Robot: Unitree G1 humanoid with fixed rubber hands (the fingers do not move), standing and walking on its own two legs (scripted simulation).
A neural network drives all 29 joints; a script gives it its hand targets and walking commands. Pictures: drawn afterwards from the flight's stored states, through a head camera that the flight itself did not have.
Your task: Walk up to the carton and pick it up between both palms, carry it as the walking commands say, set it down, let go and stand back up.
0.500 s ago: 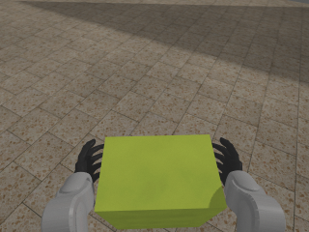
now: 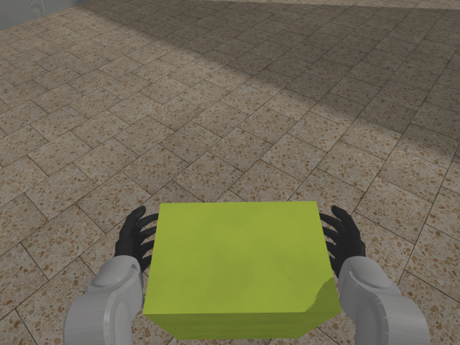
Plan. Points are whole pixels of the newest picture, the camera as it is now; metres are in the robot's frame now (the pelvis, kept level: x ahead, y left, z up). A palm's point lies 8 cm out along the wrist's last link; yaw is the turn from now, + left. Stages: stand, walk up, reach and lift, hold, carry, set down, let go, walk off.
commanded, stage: carry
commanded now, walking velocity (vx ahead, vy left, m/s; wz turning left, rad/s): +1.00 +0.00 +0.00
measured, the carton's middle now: (238, 279) +0.23 +0.00 +0.01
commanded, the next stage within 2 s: none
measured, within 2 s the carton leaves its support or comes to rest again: neither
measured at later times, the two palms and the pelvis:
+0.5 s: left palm (183, 71) +0.74 +0.15 +0.09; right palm (304, 76) +0.69 -0.16 +0.10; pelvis +0.49 +0.02 +0.01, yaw -7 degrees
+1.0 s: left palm (211, 6) +1.17 +0.09 +0.10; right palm (298, 8) +1.16 -0.22 +0.09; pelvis +0.93 -0.06 +0.01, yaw -2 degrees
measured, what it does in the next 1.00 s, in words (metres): walks ahead: left foot, then right foot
